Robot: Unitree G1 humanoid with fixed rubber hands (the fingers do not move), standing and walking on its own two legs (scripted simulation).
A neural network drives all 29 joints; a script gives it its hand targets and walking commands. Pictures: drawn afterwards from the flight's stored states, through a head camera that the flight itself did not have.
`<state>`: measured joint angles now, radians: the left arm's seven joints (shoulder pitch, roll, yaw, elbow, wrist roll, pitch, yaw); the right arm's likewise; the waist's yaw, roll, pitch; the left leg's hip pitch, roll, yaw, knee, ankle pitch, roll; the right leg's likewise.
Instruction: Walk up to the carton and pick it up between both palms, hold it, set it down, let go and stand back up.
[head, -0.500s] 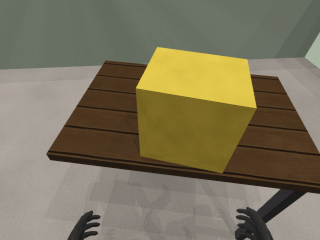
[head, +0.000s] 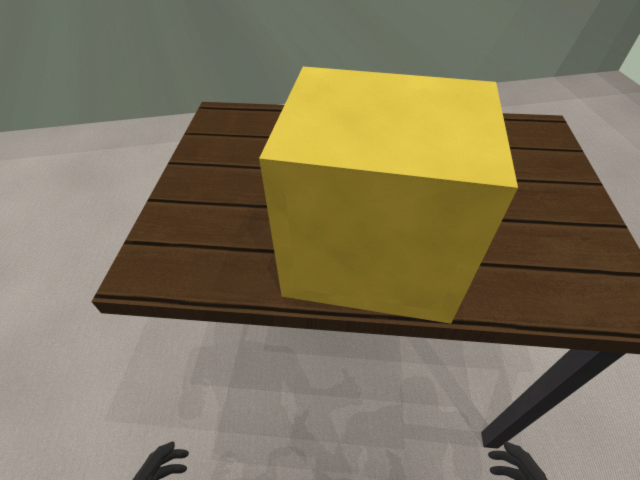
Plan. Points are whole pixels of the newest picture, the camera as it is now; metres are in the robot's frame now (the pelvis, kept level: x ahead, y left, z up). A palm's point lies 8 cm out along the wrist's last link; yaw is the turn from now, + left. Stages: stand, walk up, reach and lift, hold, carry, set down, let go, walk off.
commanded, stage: stand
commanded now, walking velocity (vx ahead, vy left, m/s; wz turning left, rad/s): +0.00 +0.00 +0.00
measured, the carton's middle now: (379, 198) +0.47 -0.05 +0.09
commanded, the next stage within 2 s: none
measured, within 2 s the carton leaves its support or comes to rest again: neither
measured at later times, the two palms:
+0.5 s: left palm out of the picture +0.10 +0.23 -0.10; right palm out of the picture +0.04 -0.25 -0.13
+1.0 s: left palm out of the picture +0.07 +0.24 -0.12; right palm out of the picture +0.00 -0.25 -0.13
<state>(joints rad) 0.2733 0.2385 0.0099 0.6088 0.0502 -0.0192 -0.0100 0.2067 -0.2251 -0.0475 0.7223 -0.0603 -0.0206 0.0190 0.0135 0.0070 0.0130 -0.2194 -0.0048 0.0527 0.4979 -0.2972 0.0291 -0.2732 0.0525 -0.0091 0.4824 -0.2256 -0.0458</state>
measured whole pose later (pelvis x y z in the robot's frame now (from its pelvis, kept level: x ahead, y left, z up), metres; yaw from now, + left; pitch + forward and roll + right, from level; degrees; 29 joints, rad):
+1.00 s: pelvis +0.00 +0.00 +0.00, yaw -4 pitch +0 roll +0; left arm 0.35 0.20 0.02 0.78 0.03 -0.01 0.02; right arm 0.32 -0.22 -0.04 0.96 -0.04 0.02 -0.02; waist -0.01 0.00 -0.02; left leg -0.20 0.01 0.12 0.48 -0.29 0.04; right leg -0.28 0.07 0.06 0.49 -0.21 -0.04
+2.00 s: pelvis +0.02 +0.02 +0.00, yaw -5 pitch -1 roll +0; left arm 0.32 0.16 -0.02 1.03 0.01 -0.01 0.05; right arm 0.32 -0.16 -0.01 1.13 -0.03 0.01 -0.05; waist 0.00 -0.01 0.00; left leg -0.10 -0.01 0.14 0.42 -0.30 0.05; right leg -0.22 0.06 0.08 0.47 -0.24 -0.03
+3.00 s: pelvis +0.01 +0.01 +0.00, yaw -5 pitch +0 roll +0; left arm 0.32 0.12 -0.03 1.11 0.01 0.00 0.04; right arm 0.36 -0.14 -0.01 1.14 -0.02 0.02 -0.05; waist 0.00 0.00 0.02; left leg -0.13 -0.01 0.14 0.43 -0.30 0.05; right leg -0.23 0.06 0.08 0.47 -0.23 -0.03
